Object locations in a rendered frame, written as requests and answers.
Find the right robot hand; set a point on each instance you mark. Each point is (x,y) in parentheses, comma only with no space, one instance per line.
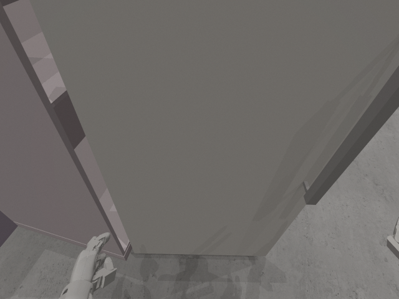
(393,241)

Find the left robot hand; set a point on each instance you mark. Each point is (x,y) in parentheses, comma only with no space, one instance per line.
(88,262)

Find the left robot forearm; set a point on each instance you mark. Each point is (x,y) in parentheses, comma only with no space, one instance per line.
(79,289)

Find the fridge door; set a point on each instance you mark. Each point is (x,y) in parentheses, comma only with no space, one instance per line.
(205,117)

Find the handle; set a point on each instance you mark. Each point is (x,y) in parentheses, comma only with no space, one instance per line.
(379,111)

